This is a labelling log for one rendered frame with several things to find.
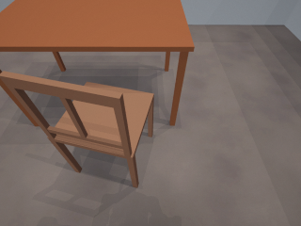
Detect chair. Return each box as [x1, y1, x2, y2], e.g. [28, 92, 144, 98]
[0, 71, 154, 188]

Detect table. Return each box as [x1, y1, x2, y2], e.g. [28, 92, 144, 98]
[0, 0, 195, 127]

